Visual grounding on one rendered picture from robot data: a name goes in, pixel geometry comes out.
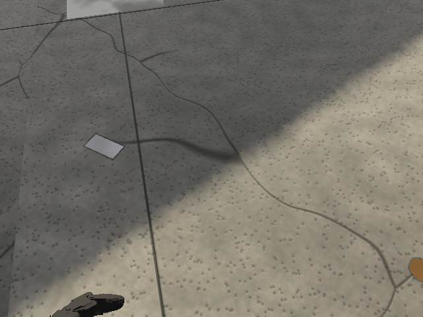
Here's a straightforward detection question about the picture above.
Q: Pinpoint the robot left hand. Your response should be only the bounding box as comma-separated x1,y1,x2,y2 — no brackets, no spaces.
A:
50,292,124,317

